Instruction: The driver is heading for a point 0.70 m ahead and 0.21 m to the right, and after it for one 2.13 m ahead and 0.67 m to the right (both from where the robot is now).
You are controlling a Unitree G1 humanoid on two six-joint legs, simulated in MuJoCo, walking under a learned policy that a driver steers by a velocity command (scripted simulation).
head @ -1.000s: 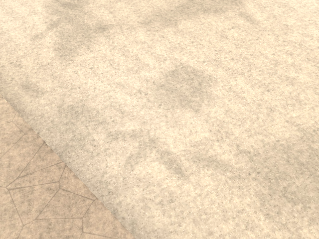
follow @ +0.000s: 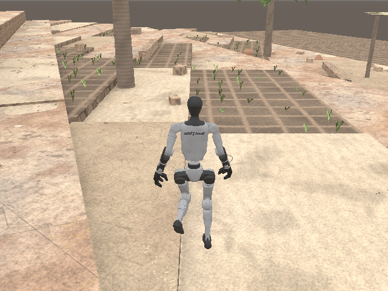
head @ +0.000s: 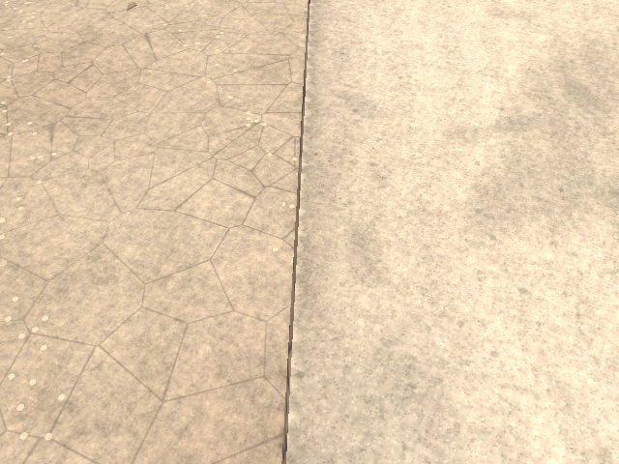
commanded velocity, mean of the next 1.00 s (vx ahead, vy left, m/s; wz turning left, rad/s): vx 0.79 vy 0.00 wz -0.60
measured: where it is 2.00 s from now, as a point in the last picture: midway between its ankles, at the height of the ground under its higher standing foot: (438, 349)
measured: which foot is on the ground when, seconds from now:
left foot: up 0.00-0.12, down 0.14-0.50, up 0.52-0.84, down 0.86-1.00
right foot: down 0.00-0.24, up 0.26-0.50, down 0.52-0.86, up 0.88-1.00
